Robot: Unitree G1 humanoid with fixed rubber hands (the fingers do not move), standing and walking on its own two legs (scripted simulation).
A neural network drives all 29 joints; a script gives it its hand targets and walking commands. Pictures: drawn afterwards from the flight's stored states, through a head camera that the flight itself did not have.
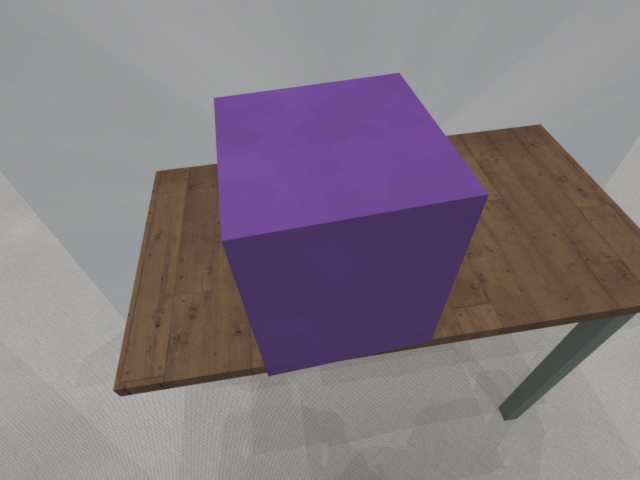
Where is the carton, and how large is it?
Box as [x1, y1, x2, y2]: [214, 73, 488, 375]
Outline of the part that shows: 399,73 214,98 221,241 268,375 430,341 488,194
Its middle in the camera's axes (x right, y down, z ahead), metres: +0.02 -0.02 +0.53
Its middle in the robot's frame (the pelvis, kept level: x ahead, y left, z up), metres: +0.42 +0.02 +0.08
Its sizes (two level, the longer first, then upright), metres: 0.242 0.241 0.291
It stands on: a table, 0.71 m high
